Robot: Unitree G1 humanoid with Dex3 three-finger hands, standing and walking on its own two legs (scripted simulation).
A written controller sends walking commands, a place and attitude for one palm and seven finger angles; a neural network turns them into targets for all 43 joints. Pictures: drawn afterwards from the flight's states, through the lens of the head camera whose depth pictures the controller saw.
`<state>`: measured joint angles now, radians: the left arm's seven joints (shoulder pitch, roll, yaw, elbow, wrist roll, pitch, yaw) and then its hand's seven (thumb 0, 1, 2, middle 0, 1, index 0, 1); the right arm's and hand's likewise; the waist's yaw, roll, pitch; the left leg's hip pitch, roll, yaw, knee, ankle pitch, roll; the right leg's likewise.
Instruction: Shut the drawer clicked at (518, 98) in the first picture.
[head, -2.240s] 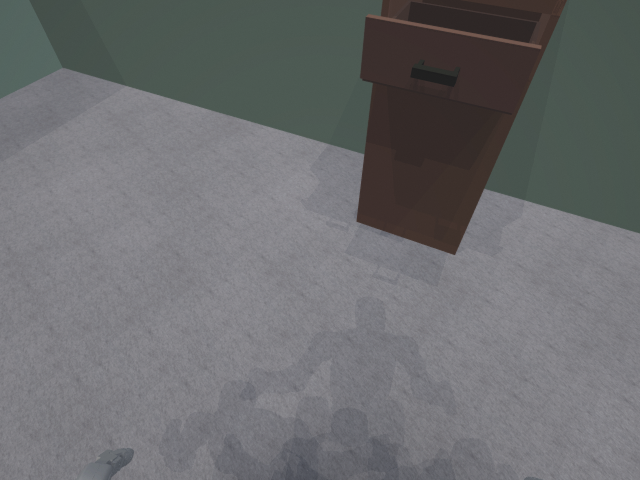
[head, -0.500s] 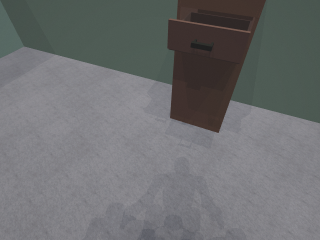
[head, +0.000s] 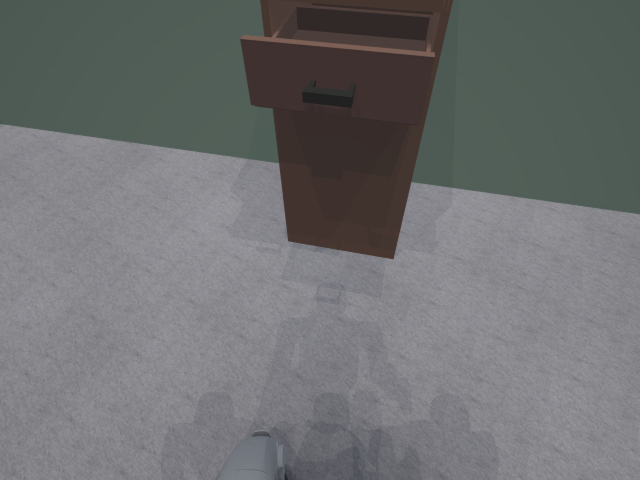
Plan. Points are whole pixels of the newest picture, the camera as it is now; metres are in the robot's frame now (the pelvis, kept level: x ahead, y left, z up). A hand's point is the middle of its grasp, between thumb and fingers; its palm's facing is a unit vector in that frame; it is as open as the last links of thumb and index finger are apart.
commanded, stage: turn to face it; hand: left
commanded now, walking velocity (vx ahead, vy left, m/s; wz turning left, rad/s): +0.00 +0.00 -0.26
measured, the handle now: (330, 91) +0.81 +0.05 +0.05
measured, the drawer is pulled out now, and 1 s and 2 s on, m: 0.20 0.20 0.20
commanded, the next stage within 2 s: take the last steps up to it in 0.14 s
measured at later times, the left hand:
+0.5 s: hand (187, 420) +0.22 +0.23 -0.17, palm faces -0.11 -0.98 -0.18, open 7.3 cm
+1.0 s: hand (252, 395) +0.27 +0.14 -0.17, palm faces -0.12 -0.97 -0.20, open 7.2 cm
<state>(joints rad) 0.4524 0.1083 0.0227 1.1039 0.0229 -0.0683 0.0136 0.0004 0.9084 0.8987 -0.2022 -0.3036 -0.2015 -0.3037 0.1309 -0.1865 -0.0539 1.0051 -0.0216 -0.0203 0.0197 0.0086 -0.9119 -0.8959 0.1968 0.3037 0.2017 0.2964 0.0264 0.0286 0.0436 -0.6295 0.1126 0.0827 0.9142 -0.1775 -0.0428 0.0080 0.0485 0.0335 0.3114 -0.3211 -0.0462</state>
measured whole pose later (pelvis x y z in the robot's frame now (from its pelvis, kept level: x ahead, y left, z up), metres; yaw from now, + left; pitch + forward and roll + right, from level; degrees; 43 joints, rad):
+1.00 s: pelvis +0.25 -0.03 +0.00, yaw -10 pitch +1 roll -1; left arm 0.34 0.14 0.05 1.11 0.02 -0.06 0.02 -0.01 0.93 0.90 -0.20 -0.30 -0.20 -0.30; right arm 0.25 -0.19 -0.07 1.06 -0.03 -0.01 0.01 0.01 -0.91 -0.90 0.20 0.30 0.20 0.30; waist -0.01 0.03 0.01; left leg -0.53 0.12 0.12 0.91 -0.31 -0.01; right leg -0.04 0.00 -0.14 0.34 -0.31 -0.02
